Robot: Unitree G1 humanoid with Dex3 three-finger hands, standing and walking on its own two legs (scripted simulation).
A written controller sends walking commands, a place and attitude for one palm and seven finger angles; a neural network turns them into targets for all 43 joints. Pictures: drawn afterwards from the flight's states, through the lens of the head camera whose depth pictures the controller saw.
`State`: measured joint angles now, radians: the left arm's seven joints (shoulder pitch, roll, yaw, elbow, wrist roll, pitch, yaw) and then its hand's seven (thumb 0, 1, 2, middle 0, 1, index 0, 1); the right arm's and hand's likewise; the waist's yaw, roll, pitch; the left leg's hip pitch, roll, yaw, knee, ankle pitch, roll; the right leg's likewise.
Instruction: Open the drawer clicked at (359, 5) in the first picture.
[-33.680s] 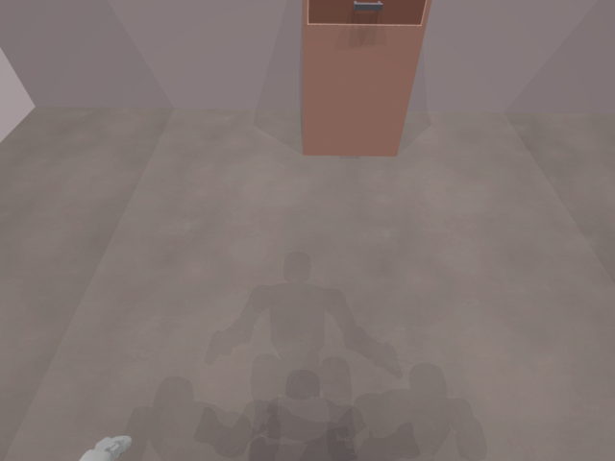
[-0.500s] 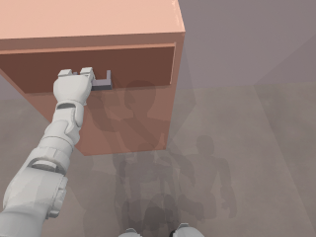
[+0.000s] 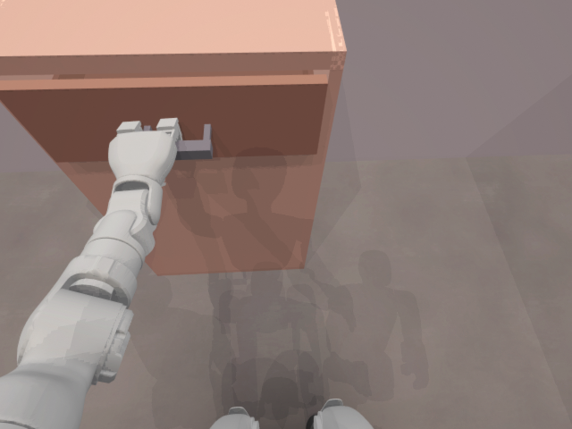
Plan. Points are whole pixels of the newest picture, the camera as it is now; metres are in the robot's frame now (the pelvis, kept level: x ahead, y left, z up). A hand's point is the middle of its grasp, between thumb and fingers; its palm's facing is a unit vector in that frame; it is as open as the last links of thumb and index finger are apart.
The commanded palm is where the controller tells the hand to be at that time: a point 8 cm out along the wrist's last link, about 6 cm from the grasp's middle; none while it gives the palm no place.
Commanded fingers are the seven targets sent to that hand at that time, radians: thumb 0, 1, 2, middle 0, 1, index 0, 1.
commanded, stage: pull the drawer open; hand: left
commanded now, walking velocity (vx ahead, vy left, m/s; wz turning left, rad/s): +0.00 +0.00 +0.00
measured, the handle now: (176, 140) +0.54 +0.16 +0.03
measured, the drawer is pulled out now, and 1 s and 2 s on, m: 0.02 0.12 0.27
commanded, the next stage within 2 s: none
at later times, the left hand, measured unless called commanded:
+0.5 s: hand (150, 214) +0.42 +0.19 +0.01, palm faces -0.04 -0.06 -1.00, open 5.5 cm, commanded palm +0.37 +0.17 +0.05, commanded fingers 0.00 0.90 0.90 -0.40 -1.35 -0.40 -1.35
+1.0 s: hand (148, 234) +0.39 +0.19 +0.01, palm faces -0.06 -0.02 -1.00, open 5.5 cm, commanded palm +0.34 +0.16 +0.05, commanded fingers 0.00 0.90 0.90 -0.40 -1.35 -0.40 -1.35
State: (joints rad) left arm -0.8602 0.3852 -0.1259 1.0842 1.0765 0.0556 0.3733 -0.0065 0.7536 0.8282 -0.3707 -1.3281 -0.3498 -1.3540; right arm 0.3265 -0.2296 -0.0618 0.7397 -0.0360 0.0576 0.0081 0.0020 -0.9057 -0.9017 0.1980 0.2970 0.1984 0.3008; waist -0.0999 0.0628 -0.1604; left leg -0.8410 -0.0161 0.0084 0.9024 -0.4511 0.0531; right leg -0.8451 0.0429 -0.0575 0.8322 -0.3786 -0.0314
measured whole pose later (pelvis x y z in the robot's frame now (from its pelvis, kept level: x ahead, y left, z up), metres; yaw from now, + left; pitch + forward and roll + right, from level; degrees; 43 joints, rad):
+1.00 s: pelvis +0.00 -0.01 +0.01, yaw +1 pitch +15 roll -1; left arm -0.49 0.29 -0.19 0.76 1.07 0.11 0.36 0.00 0.75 0.81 -0.37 -1.35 -0.37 -1.35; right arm 0.22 -0.21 -0.04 0.67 -0.01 0.11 -0.02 0.01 -0.91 -0.90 0.20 0.30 0.20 0.30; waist 0.00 0.05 -0.15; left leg -0.66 -0.03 0.01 0.82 -0.42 0.04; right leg -0.68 0.04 -0.05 0.79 -0.37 -0.05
